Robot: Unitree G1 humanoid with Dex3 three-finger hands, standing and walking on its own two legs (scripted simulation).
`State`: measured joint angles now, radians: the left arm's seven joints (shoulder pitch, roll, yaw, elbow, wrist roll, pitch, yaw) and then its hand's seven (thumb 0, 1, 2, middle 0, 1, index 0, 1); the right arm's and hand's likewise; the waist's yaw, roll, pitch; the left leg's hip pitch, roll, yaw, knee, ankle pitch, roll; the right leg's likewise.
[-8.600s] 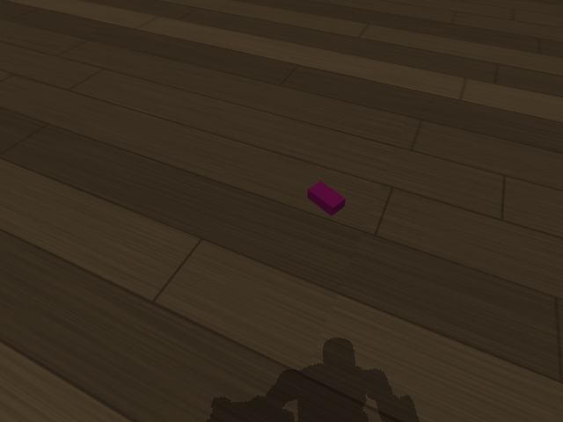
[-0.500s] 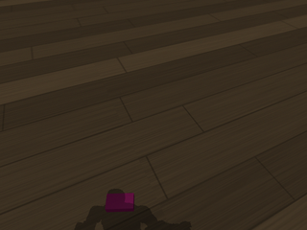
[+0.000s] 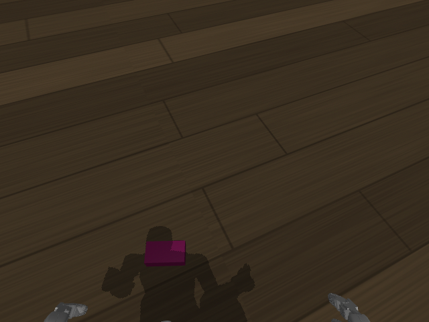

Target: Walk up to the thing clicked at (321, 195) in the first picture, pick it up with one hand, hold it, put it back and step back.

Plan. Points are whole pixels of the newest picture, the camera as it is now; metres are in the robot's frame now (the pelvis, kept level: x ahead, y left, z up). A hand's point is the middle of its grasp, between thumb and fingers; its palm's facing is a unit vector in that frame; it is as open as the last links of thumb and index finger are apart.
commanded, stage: rise first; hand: left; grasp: from above
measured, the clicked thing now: (165, 253) +0.46 +0.19 -0.71
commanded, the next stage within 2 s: none
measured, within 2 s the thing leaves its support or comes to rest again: neither
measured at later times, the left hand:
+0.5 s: hand out of the picture +0.13 +0.25 -0.20, palm faces -0.21 -0.86 -0.47, open 14.2 cm
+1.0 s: hand (118, 296) +0.25 +0.27 -0.40, palm faces -0.48 -0.41 -0.78, open 14.3 cm
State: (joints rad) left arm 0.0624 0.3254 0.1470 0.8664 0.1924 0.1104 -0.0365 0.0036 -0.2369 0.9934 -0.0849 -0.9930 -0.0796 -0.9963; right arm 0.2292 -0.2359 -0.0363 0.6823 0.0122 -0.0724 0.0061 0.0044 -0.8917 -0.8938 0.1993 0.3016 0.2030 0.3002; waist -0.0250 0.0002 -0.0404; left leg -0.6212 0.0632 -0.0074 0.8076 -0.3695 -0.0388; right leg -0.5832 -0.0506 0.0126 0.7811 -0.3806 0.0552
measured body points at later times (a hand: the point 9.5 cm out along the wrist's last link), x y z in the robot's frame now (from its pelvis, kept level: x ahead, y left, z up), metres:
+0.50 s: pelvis +0.00 +0.00 -0.07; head +0.11 +0.01 +0.37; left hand +0.14 +0.30 -0.17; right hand +0.19 -0.24 -0.16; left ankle +0.01 +0.14 -0.70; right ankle +0.00 -0.16 -0.70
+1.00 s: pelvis -0.06 +0.00 -0.25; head +0.14 +0.01 +0.16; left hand +0.27 +0.29 -0.35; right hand +0.12 -0.27 -0.38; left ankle +0.01 +0.14 -0.70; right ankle +0.00 -0.16 -0.70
